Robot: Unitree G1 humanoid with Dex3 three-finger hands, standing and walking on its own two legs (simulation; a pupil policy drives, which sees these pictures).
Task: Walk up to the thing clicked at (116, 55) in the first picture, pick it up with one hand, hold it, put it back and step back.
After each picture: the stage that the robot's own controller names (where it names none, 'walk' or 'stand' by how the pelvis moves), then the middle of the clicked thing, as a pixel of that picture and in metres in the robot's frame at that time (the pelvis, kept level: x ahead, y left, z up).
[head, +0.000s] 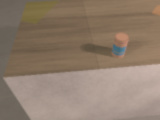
stand; (119, 45) +0.63 -0.16 -0.03
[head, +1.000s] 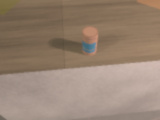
rise first; (89, 41) +0.56 -0.01 +0.01
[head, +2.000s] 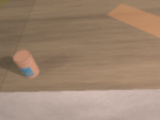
rise first; (27, 64) +0.45 +0.28 +0.00
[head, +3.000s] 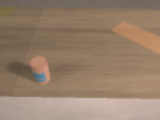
stand; (40, 70) +0.46 +0.20 -0.02
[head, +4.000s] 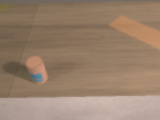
stand; (37, 70) +0.45 +0.22 -0.03
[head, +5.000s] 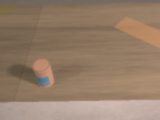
stand; (44, 73) +0.43 +0.19 -0.02
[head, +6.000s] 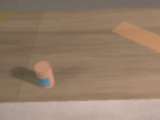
stand; (44, 75) +0.45 +0.19 -0.03
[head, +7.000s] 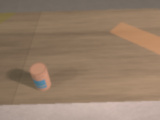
stand; (40, 77) +0.44 +0.21 -0.03
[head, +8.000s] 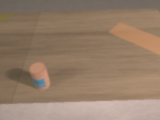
stand; (40, 76) +0.44 +0.21 -0.03
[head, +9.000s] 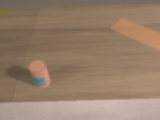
rise first; (40, 74) +0.44 +0.21 -0.03
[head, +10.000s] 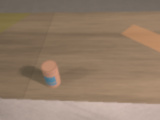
rise first; (51, 74) +0.45 +0.19 -0.03
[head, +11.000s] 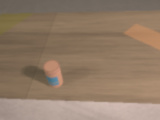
go down; (53, 74) +0.45 +0.19 -0.03
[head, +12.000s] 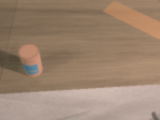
go down; (31, 61) +0.46 +0.17 +0.01
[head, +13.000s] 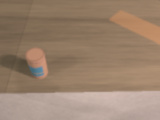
approach; (37, 64) +0.46 +0.18 +0.01
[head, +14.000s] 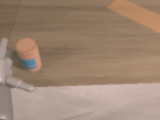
close in; (29, 55) +0.46 +0.19 +0.04
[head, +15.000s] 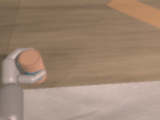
lift; (33, 67) +0.41 +0.17 +0.04
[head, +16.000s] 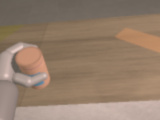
lift; (34, 69) +0.32 +0.16 +0.20
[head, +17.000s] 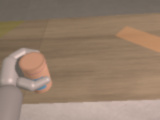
hold; (37, 73) +0.32 +0.16 +0.17
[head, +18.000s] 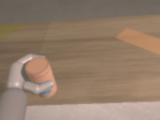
hold; (42, 78) +0.32 +0.15 +0.15
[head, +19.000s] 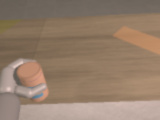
crouch; (34, 82) +0.32 +0.17 +0.12
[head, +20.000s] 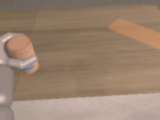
lower; (24, 55) +0.41 +0.20 +0.14
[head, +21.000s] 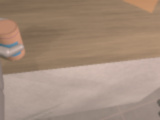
lower; (10, 41) +0.49 +0.18 +0.07
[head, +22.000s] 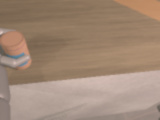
lower; (17, 51) +0.46 +0.18 +0.05
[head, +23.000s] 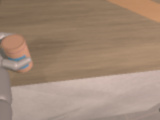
lower; (18, 54) +0.46 +0.18 +0.05
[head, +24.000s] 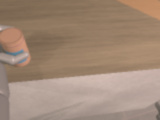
lower; (16, 48) +0.47 +0.19 +0.06
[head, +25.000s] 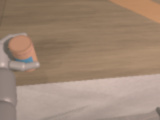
open; (24, 54) +0.45 +0.17 +0.05
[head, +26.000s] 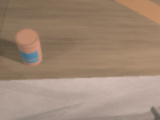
sink last; (30, 48) +0.46 +0.16 +0.05
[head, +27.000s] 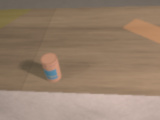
sink last; (51, 68) +0.46 +0.19 +0.02
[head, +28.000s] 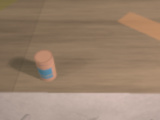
stand; (46, 66) +0.44 +0.17 +0.03
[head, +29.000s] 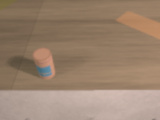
stand; (44, 64) +0.45 +0.18 +0.04
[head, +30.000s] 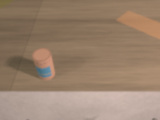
stand; (44, 64) +0.45 +0.18 +0.04
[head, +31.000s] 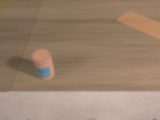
stand; (44, 65) +0.45 +0.18 +0.04
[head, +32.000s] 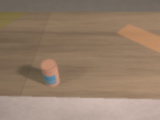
stand; (50, 73) +0.46 +0.17 -0.02
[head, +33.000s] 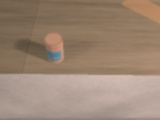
walk; (54, 48) +0.50 +0.13 +0.00
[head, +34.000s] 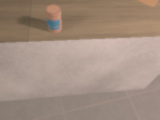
walk; (54, 19) +0.68 +0.17 -0.01
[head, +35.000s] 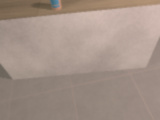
walk; (55, 0) +1.01 +0.25 -0.01
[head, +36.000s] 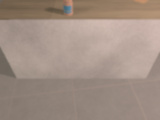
stand; (67, 6) +1.08 +0.14 -0.02
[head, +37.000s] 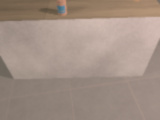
stand; (61, 6) +1.08 +0.18 -0.03
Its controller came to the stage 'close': yes
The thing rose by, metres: 0.20
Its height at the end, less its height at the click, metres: +0.00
